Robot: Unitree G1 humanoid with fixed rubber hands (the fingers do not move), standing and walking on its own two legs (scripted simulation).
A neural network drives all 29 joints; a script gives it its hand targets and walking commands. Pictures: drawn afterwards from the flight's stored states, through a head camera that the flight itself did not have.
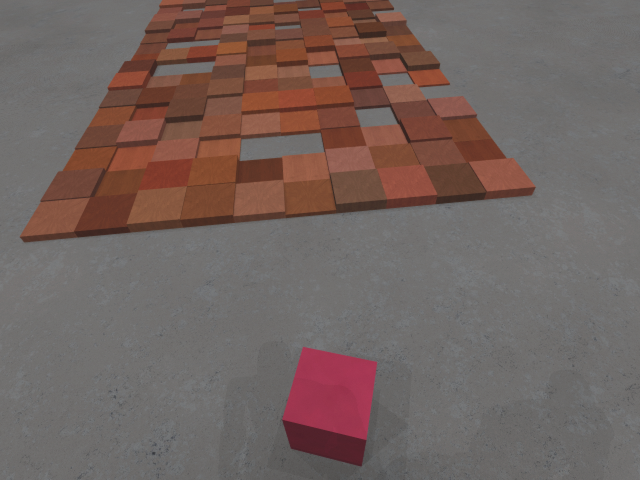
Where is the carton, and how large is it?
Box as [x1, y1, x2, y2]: [282, 347, 376, 466]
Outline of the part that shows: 303,347 282,419 290,446 294,449 361,466 366,439 376,362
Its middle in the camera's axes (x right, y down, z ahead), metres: +0.04 +0.49 +1.09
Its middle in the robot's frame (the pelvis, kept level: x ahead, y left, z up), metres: +0.45 +0.03 -0.65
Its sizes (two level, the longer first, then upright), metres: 0.210 0.200 0.250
